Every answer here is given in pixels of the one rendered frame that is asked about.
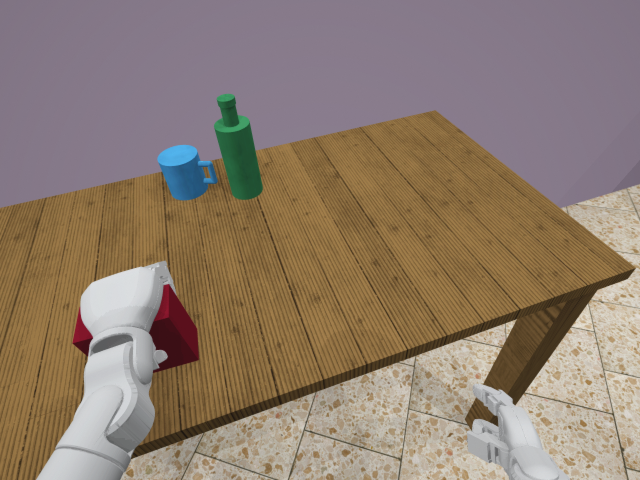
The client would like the left robot hand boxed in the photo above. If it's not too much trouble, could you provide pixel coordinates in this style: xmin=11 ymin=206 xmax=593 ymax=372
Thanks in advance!
xmin=80 ymin=261 xmax=177 ymax=370

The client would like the left robot forearm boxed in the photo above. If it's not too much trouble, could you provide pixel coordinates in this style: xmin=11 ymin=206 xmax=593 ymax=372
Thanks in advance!
xmin=36 ymin=327 xmax=155 ymax=480

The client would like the right robot hand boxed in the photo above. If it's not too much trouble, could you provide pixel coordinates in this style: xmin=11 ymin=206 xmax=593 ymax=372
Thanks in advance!
xmin=467 ymin=384 xmax=543 ymax=476

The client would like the table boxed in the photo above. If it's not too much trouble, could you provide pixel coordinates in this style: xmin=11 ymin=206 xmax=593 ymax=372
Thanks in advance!
xmin=0 ymin=110 xmax=636 ymax=480

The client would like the sponge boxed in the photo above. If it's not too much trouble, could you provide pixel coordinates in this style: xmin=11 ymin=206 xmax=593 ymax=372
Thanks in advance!
xmin=73 ymin=284 xmax=199 ymax=373

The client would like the right robot forearm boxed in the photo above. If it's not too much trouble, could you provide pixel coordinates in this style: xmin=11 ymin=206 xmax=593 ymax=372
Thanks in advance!
xmin=508 ymin=446 xmax=570 ymax=480

